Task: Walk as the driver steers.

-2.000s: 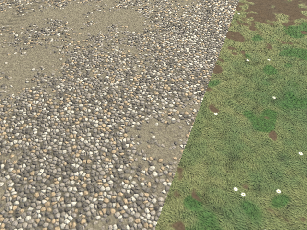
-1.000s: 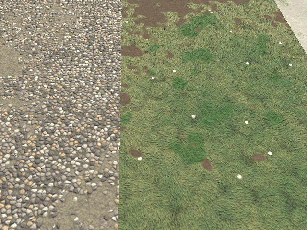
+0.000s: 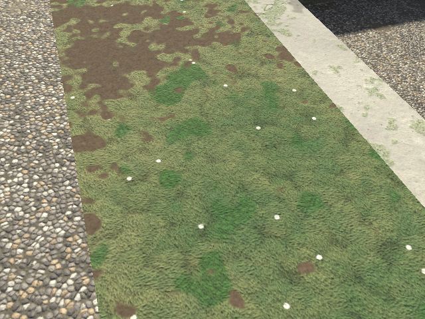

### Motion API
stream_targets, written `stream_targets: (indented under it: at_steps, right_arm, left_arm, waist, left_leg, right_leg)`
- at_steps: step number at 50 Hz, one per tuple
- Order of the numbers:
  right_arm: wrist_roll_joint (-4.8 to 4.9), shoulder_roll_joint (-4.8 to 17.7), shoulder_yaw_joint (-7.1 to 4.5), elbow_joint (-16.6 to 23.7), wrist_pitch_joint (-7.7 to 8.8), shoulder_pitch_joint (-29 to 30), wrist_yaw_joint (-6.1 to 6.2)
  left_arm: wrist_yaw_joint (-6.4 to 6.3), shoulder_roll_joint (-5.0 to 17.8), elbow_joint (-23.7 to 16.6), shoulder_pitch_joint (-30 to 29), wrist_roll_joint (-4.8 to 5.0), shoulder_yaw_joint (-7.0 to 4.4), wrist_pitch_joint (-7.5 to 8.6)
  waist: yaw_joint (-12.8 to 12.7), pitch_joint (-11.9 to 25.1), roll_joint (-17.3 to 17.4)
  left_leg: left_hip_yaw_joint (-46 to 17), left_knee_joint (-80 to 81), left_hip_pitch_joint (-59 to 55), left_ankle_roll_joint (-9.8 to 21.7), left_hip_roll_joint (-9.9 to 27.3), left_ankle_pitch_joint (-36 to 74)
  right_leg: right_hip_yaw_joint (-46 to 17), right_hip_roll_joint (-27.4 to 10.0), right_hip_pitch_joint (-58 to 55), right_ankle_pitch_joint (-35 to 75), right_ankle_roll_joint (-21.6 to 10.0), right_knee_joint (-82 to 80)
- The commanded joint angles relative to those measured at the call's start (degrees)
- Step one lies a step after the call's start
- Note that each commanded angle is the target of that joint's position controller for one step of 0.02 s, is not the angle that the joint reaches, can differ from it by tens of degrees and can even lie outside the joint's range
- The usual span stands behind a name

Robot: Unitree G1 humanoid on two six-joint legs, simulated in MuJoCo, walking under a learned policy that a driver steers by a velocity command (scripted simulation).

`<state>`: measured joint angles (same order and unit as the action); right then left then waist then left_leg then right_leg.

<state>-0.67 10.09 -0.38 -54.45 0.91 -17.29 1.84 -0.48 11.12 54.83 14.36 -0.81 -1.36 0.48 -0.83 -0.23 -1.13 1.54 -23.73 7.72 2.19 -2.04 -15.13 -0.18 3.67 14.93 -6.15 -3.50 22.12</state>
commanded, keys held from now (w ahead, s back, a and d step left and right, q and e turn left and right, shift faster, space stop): no key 0.14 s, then w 0.86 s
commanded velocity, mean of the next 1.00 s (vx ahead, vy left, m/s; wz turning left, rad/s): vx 0.32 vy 0.00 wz -0.01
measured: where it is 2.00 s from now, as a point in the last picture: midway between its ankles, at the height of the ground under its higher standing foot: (219, 226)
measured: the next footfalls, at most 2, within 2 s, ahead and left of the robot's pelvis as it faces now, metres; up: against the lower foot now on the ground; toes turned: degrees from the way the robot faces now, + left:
right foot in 0.46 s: +0.17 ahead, -0.12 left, +0.00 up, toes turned -3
left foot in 0.96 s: +0.51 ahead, +0.05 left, +0.00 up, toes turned +5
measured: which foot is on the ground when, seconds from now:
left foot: down 0.00-0.48, up 0.50-0.94, down 0.96-1.00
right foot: down 0.00-0.24, up 0.26-0.44, down 0.46-0.96, up 0.98-1.00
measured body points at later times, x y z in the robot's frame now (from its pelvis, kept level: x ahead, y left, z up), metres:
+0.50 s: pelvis +0.11 -0.03 -0.01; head +0.12 -0.05 +0.44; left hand +0.18 +0.22 -0.14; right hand +0.03 -0.27 -0.17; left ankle -0.02 +0.09 -0.73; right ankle +0.14 -0.12 -0.74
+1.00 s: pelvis +0.37 -0.02 -0.02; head +0.40 -0.01 +0.42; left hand +0.28 +0.21 -0.17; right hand +0.54 -0.25 -0.14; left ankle +0.48 +0.05 -0.74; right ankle +0.15 -0.12 -0.69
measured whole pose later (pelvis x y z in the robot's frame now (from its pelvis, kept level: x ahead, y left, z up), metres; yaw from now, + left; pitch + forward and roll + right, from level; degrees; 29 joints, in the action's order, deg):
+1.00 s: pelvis +0.37 -0.02 -0.02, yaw +0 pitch +0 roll +0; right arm -2.1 11.2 -3.0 -51.3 4.4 -2.0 -0.7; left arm -0.5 9.8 63.8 25.6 -0.5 -1.5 4.9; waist -1.7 -4.3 -0.6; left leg 7.0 -33.8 26.5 7.2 -1.6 -7.9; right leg 1.5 1.8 2.2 -26.9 -4.2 48.2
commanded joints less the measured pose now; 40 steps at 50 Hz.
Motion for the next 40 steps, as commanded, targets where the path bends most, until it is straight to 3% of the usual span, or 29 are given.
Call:
stream_targets:
  at_steps: [1,7,8,10,11,13,15,18,20,22,23,24,25,26,27,28,30,32,36,40]
  right_arm:
    - [-0.03,5.67,-1.19,0.52,0.47,-2.36,0.14]
    - [-0.02,4.61,-0.86,-2.35,0.45,-3.03,0.24]
    - [-0.14,4.7,-0.94,-3.07,0.41,-4.11,0.18]
    - [-0.38,6.64,-1.78,-3.44,0.04,-5.03,-0.03]
    - [-0.31,7.35,-2.11,-3.57,-0.11,-6.15,-0.12]
    - [-0.04,9.08,-2.96,-4.82,0.16,-8.69,0.02]
    - [-0.52,8.62,-3.28,-5.35,1.02,-9.14,-0.14]
    - [-0.81,8.4,-3.6,-6.01,2.42,-9.38,-0.57]
    - [-0.72,8.64,-3.77,-6.54,2.87,-9.42,-0.74]
    - [-0.21,8.84,-3.81,-6.23,3.0,-6.83,-0.93]
    - [-0.29,8.1,-3.47,-5.96,3.4,-6.28,-1.07]
    - [0.14,5.42,-2.49,-3.94,3.8,-4.23,-1.58]
    - [-0.12,3.26,-2.12,-1.89,3.92,-4.78,-1.84]
    - [-1.43,7.12,-3.18,-1.3,3.49,-0.51,-1.93]
    - [-1.15,5.97,-3.02,-0.85,3.73,1.08,-2.57]
    - [-0.82,4.97,-2.86,-1.23,3.98,0.92,-3.02]
    - [-1.51,4.31,-2.94,-1.98,3.21,-0.62,-3.53]
    - [-1.55,4.45,-3.15,-1.42,2.3,0.54,-3.83]
    - [-1.24,3.91,-2.78,2.54,1.59,10.77,-3.99]
    - [-0.43,3.11,-2.02,5.77,1.64,19.11,-4.02]
  left_arm:
    - [-0.58,4.03,0.5,1.58,0.14,-0.66,0.59]
    - [-1.15,3.5,4.29,2.04,0.31,-0.31,0.53]
    - [-1.18,3.37,4.98,2.64,0.29,-0.27,0.45]
    - [-1.0,4.59,5.18,2.57,0.01,-0.89,0.12]
    - [-0.7,4.59,4.6,1.29,-0.22,-1.0,0.1]
    - [0.23,2.03,2.56,-2.42,-0.89,-0.47,0.79]
    - [0.81,3.31,0.98,-4.68,-1.27,-0.91,1.89]
    - [1.54,3.91,-0.29,-6.28,-0.57,-1.53,3.33]
    - [1.86,3.11,-0.81,-6.11,-0.15,-1.69,3.78]
    - [1.84,2.15,1.45,1.23,0.16,-2.02,4.0]
    - [1.33,4.01,3.89,8.53,0.03,-3.02,4.26]
    - [0.38,9.52,5.66,18.34,-0.94,-4.66,4.66]
    - [0.23,14.31,7.51,24.35,-0.97,-5.58,4.14]
    - [0.14,9.99,6.54,18.58,-0.77,-4.31,3.46]
    - [0.39,8.31,4.45,12.42,-0.71,-3.68,3.57]
    - [0.55,7.0,3.48,8.9,-0.61,-3.18,3.93]
    - [0.3,4.55,3.64,7.59,-0.22,-2.05,4.78]
    - [-0.04,4.59,5.06,10.47,-0.06,-1.67,5.45]
    - [-0.14,4.73,6.4,13.44,-0.08,-1.08,5.74]
    - [-0.23,4.83,7.1,14.86,-0.07,-0.79,5.94]
  waist:
    - [0.3,-3.01,1.35]
    - [0.65,-2.61,0.69]
    - [0.87,-1.59,0.94]
    - [1.44,-3.79,3.39]
    - [2.24,-6.2,4.86]
    - [3.41,-11.16,9.16]
    - [3.53,-12.44,7.44]
    - [3.29,-10.64,5.99]
    - [2.6,-9.43,6.89]
    - [-1.55,-7.62,6.16]
    - [-4.55,-4.55,3.55]
    - [-8.97,0.61,-6.89]
    - [-8.81,3.1,-17.56]
    - [-5.9,-1.88,-6.43]
    - [-3.45,-4.72,-2.14]
    - [-1.47,-5.25,-0.22]
    - [0.84,-4.8,-1.25]
    - [1.31,-4.62,-1.95]
    - [0.3,-6.92,-2.18]
    - [-1.13,-7.94,-3.42]
  left_leg:
    - [-8.03,7.15,6.36,2.33,7.87,-0.07]
    - [-7.28,6.4,4.26,2.3,7.49,3.11]
    - [-7.13,6.72,3.64,2.58,6.98,-2.1]
    - [-9.57,7.56,4.7,4.79,7.09,-17.91]
    - [-13.07,9.82,4.39,6.51,9.07,-25.06]
    - [-22.22,16.71,1.8,10.77,17.19,-30.79]
    - [-24.79,18.22,-0.63,12.91,20.67,-24.06]
    - [-18.76,15.76,-6.0,11.77,18.09,-10.95]
    - [-14.81,13.48,-4.13,10.66,16.22,-4.34]
    - [-9.46,7.24,4.92,8.4,13.06,2.43]
    - [-6.2,-0.66,11.18,6.65,10.52,8.87]
    - [0.48,-18.91,20.0,3.52,4.97,6.86]
    - [3.78,-35.84,31.15,2.11,-1.83,-14.88]
    - [-2.23,-43.22,34.22,3.46,2.45,-13.57]
    - [-3.43,-44.0,34.24,4.11,4.79,-7.4]
    - [-3.57,-42.16,32.04,4.04,6.37,-2.87]
    - [-2.4,-38.99,28.67,2.67,7.55,0.45]
    - [-0.72,-37.54,29.62,1.45,7.13,2.07]
    - [1.89,-28.87,33.24,-0.4,6.81,7.34]
    - [4.45,-15.26,27.19,0.28,4.62,13.31]
  right_leg:
    - [-8.1,-6.55,-4.44,-0.76,-0.37,-3.29]
    - [-8.2,-6.97,-5.37,1.23,-0.4,-3.48]
    - [-7.69,-6.22,-5.43,-3.37,-0.68,-2.99]
    - [-5.4,-3.33,-0.47,-18.15,-1.98,1.2]
    - [-4.37,-2.21,4.83,-22.42,-2.28,4.09]
    - [1.81,-1.17,13.38,-16.5,-1.53,13.22]
    - [1.46,-4.34,18.18,-15.12,-1.42,19.09]
    - [2.39,-5.17,18.76,-15.25,-0.99,17.4]
    - [4.45,-3.91,12.65,-13.04,-0.86,13.29]
    - [7.11,-0.82,-3.61,-8.17,-1.18,5.88]
    - [4.72,-0.63,-15.77,-8.36,-2.02,4.12]
    - [-12.65,-13.03,-26.4,-20.74,-5.63,-3.98]
    - [-36.23,-25.48,-30.08,-28.28,-11.53,-13.06]
    - [-34.06,-25.09,-24.02,-27.92,-11.51,-12.18]
    - [-28.11,-23.07,-18.96,-23.52,-10.42,-12.0]
    - [-22.66,-20.57,-15.45,-17.52,-8.94,-13.04]
    - [-14.92,-16.8,-12.78,-7.6,-7.08,-14.3]
    - [-10.96,-15.85,-13.65,2.59,-7.32,-14.18]
    - [-5.76,-14.3,-13.19,13.13,-7.98,-14.98]
    - [-2.48,-13.31,-12.12,18.31,-7.5,-15.51]
Velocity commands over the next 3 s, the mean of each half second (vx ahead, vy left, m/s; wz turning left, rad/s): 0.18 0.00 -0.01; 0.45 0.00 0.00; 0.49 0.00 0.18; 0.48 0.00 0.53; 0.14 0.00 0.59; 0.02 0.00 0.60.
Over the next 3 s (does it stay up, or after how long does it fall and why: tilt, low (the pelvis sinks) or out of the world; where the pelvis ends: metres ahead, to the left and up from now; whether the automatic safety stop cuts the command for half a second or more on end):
stays up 1.05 0.06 0.00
